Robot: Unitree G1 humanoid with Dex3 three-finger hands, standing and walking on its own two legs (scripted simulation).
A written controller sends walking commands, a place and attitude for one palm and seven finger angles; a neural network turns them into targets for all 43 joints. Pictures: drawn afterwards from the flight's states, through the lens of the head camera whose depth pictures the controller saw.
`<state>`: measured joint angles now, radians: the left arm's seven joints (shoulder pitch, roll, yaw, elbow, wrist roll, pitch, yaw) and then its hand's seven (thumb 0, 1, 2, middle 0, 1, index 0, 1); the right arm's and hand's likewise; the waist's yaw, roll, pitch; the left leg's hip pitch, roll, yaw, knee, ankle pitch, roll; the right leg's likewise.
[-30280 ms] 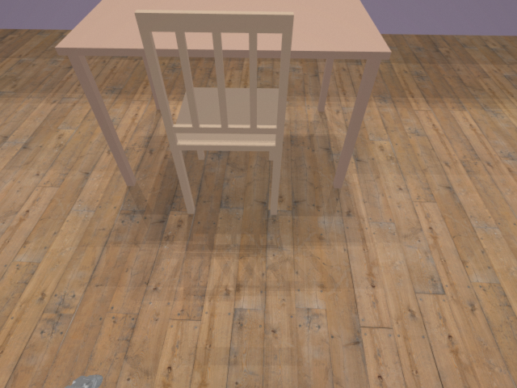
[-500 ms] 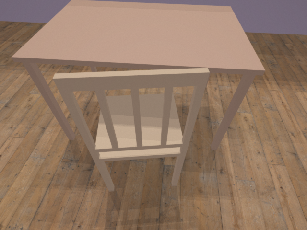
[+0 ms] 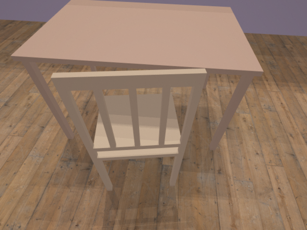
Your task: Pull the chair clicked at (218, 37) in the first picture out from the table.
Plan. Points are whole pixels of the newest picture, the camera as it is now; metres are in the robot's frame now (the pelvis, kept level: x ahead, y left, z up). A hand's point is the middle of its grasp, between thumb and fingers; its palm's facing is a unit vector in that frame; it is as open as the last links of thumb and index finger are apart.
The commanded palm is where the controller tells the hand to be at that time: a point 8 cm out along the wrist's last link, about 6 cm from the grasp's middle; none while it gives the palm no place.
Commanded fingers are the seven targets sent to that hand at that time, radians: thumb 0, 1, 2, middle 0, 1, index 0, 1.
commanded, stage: come to a stop and stand still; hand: left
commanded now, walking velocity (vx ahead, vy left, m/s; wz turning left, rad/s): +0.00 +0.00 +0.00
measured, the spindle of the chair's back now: (135, 120) +0.50 +0.10 -0.07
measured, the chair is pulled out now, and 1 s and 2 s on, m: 0.15 0.15 0.15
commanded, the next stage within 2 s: look again from close up in 0.04 s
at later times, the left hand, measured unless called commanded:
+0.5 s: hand out of the picture -0.02 +0.16 -0.18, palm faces +0.04 -0.98 -0.17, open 7.4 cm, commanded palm none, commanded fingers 0.00 0.90 0.90 -0.20 -0.30 -0.20 -0.30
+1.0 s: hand out of the picture -0.03 +0.15 -0.18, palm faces +0.05 -0.99 -0.16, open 7.4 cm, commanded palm none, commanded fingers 0.00 0.90 0.90 -0.20 -0.30 -0.20 -0.30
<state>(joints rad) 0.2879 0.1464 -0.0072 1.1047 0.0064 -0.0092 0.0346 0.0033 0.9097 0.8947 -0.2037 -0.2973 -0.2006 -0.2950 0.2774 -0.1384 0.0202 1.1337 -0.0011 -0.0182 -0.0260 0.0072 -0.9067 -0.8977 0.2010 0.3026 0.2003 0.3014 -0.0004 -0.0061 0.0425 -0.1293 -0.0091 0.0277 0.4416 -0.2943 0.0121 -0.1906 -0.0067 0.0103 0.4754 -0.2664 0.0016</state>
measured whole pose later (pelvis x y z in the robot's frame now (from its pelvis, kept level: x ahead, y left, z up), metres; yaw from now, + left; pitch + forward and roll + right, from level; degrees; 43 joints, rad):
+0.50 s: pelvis -0.01 +0.00 +0.00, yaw +0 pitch -1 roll +0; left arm 0.31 0.13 -0.01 1.11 0.01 -0.01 0.03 0.00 0.91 0.89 -0.20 -0.30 -0.20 -0.29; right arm 0.29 -0.13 0.02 1.14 0.00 -0.02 -0.03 0.01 -0.91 -0.90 0.20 0.30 0.20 0.30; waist 0.00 -0.01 0.04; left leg -0.13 -0.01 0.02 0.43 -0.28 0.01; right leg -0.19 -0.01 0.00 0.46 -0.25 0.00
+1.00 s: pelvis -0.01 -0.01 +0.00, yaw +0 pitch -1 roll +0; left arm 0.32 0.12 0.00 1.11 0.01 -0.01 0.03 0.00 0.90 0.89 -0.20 -0.30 -0.20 -0.29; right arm 0.30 -0.11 0.02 1.14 0.00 -0.02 -0.03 0.01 -0.91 -0.90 0.20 0.30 0.20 0.30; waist 0.01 -0.01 0.04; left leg -0.14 -0.01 0.02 0.43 -0.26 0.00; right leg -0.20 0.00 0.00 0.46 -0.24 -0.01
